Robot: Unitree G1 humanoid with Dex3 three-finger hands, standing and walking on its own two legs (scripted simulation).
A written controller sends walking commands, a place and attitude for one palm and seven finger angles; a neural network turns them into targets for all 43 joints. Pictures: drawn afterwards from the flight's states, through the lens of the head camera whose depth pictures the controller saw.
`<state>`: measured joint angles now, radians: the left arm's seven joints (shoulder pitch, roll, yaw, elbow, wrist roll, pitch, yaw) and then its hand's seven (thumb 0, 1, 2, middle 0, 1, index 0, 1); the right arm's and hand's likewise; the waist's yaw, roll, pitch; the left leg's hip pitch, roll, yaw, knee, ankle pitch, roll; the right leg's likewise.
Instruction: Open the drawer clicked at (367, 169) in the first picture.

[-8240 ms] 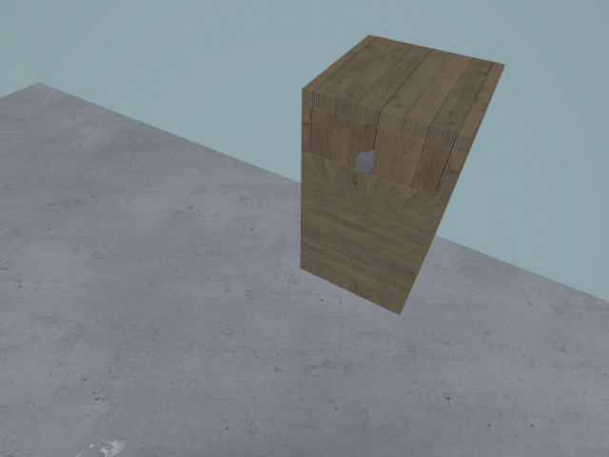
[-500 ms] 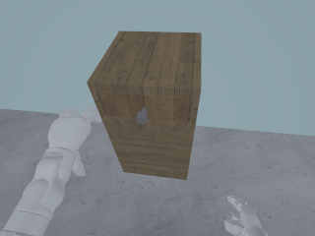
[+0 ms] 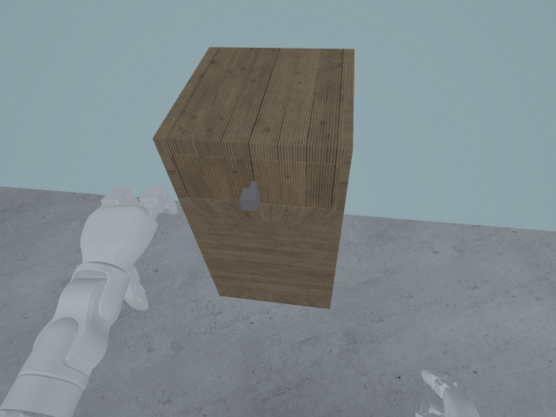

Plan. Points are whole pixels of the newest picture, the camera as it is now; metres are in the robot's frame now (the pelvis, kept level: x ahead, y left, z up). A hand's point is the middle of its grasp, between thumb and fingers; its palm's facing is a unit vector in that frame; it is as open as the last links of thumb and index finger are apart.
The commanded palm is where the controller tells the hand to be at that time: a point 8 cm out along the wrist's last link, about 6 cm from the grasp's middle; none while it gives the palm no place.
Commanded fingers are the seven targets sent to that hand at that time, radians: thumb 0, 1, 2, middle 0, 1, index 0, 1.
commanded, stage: move the hooked fingers above the handle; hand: left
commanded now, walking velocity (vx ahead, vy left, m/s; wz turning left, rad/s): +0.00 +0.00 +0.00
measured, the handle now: (251, 193) +0.59 +0.15 -0.10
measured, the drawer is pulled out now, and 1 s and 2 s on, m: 0.00 0.00 0.00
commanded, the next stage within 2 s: none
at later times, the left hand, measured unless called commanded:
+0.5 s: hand (180, 232) +0.37 +0.22 +0.04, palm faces -0.05 -0.05 -1.00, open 13.9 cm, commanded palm +0.36 +0.22 +0.09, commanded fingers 0.00 -0.50 0.30 -0.30 -1.20 -0.30 -1.20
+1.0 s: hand (213, 214) +0.44 +0.19 +0.00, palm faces -0.10 -0.05 -0.99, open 13.8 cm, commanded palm +0.44 +0.20 +0.06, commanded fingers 0.00 -0.50 0.30 -0.30 -1.20 -0.30 -1.20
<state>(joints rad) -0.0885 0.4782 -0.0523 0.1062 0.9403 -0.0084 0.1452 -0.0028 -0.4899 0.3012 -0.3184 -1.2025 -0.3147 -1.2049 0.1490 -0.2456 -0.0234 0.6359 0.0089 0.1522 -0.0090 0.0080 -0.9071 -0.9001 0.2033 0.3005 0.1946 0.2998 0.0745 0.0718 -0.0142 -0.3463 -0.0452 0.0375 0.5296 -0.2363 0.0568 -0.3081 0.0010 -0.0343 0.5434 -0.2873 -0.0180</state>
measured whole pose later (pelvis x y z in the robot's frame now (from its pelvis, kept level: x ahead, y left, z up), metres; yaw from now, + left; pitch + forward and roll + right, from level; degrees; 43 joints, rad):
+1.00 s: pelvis +0.03 -0.01 -0.02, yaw -1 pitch +14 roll +0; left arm -0.57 0.41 -0.11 0.80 1.04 -0.09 0.24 0.00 -0.49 0.30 -0.32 -1.20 -0.31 -1.20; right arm 0.28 -0.24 -0.07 0.68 0.00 0.17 -0.03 0.00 -0.91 -0.90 0.21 0.30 0.20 0.30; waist -0.04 0.04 -0.12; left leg -0.60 -0.02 0.04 0.71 -0.34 0.04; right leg -0.56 0.03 -0.04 0.70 -0.38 -0.04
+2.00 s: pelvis +0.01 +0.01 -0.05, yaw -2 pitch +24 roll -3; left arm -0.95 0.43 -0.07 1.15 1.12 -0.08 0.41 0.00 -0.49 0.30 -0.32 -1.20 -0.32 -1.20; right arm 0.38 -0.25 -0.05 0.72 -0.05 0.11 0.00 0.00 -0.90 -0.90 0.21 0.30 0.20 0.30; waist -0.18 0.05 -0.18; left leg -0.95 0.00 0.03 0.96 -0.42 0.07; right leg -0.87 0.04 -0.05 0.89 -0.43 -0.02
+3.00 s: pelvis +0.02 +0.00 -0.05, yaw -3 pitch +25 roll -3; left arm -0.96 0.49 -0.03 1.19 1.10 0.00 0.41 0.00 -0.49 0.30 -0.32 -1.20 -0.32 -1.22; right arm 0.37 -0.25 -0.05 0.70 -0.04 0.13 0.00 0.00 -0.91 -0.90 0.21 0.30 0.20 0.30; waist -0.18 0.06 -0.17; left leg -0.98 0.01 0.03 0.95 -0.42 0.06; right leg -0.91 0.05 -0.05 0.89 -0.43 -0.02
